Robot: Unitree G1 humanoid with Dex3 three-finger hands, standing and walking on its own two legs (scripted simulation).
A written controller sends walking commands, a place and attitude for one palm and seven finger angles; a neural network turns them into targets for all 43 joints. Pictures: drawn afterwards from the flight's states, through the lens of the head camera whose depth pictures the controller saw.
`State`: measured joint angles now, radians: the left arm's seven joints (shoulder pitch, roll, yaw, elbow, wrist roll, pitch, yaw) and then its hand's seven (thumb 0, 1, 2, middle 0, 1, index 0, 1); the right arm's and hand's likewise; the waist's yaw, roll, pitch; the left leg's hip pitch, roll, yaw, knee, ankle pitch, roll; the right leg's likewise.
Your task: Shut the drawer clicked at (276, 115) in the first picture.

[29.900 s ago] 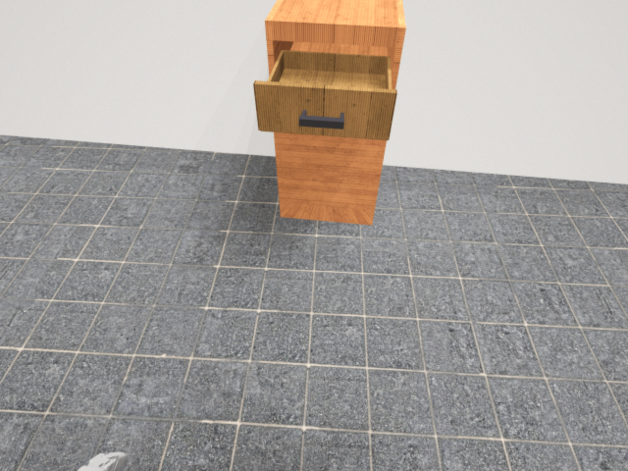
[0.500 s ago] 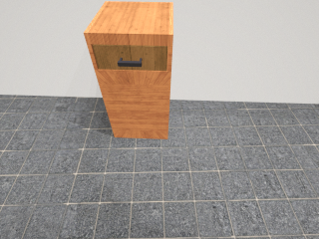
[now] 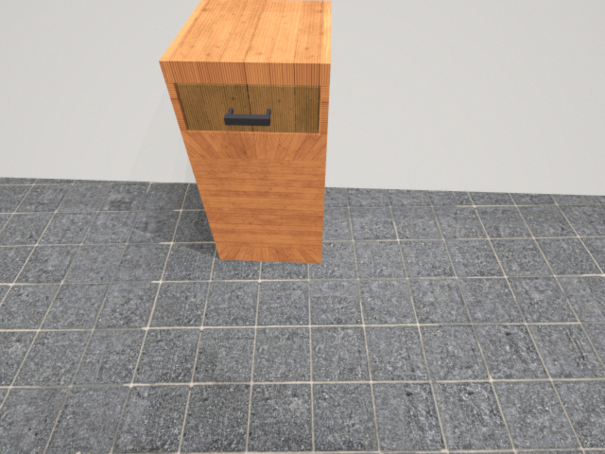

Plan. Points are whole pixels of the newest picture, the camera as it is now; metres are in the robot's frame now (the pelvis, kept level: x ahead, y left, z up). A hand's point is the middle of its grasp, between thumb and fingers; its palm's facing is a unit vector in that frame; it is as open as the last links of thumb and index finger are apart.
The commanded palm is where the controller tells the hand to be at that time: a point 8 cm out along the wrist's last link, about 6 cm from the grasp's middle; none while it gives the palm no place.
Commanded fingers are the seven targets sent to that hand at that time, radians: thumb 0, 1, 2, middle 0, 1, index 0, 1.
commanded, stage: look to check the result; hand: left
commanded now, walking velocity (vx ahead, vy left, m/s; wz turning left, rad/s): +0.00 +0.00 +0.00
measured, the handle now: (248, 115) +0.92 +0.20 -0.07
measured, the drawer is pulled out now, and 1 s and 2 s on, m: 0.00 0.00 0.00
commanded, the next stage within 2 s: stand and wait in 0.12 s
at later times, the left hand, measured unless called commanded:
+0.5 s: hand out of the picture +0.06 +0.21 -0.16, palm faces +0.00 -0.96 -0.29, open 7.4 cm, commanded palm none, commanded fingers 0.00 0.90 0.90 -0.20 -0.30 -0.20 -0.30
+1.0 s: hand out of the picture +0.08 +0.22 -0.16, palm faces -0.01 -0.95 -0.31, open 7.4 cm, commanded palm none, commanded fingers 0.00 0.90 0.90 -0.20 -0.30 -0.20 -0.30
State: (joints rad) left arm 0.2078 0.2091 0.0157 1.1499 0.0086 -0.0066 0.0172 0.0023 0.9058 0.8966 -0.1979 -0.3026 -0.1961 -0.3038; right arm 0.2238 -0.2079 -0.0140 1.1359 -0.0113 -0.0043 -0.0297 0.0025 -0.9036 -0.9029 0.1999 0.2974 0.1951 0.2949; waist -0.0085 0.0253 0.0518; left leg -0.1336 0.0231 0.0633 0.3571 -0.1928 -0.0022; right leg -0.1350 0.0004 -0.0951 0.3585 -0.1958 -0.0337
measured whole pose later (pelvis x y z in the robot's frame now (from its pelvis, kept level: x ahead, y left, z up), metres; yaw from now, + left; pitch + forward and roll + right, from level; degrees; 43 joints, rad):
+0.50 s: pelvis +0.01 +0.00 +0.00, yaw +0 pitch -1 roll +0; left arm 0.15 0.25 0.02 1.14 0.01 -0.01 0.01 0.00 0.90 0.90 -0.20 -0.30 -0.20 -0.30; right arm 0.18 -0.26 -0.01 1.13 -0.01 -0.01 -0.03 0.00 -0.90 -0.90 0.20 0.30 0.20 0.30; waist -0.01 0.02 0.05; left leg -0.11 0.03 0.06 0.33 -0.19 -0.01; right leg -0.11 0.01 -0.10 0.33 -0.20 -0.04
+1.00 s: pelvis +0.01 -0.01 +0.00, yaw +0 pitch -2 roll +0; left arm 0.12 0.28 0.02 1.14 0.01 -0.01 0.00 0.00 0.90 0.90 -0.20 -0.30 -0.20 -0.30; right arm 0.15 -0.30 -0.01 1.13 -0.01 -0.01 -0.02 0.00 -0.90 -0.90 0.20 0.30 0.20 0.30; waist -0.01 0.02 0.05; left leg -0.09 0.03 0.06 0.30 -0.18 -0.02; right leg -0.09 0.01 -0.10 0.31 -0.19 -0.04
